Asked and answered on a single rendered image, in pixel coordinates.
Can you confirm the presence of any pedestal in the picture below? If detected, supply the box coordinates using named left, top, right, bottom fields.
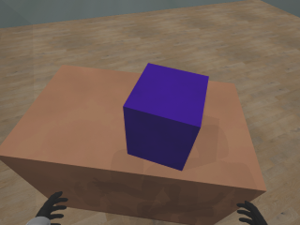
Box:
left=0, top=65, right=267, bottom=225

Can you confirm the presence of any carton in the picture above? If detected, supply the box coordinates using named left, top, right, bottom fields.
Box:
left=123, top=63, right=209, bottom=171

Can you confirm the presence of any left robot hand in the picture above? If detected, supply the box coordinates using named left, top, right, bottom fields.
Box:
left=35, top=191, right=68, bottom=225

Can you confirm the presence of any right robot hand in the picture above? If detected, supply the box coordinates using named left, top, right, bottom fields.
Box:
left=236, top=201, right=268, bottom=225

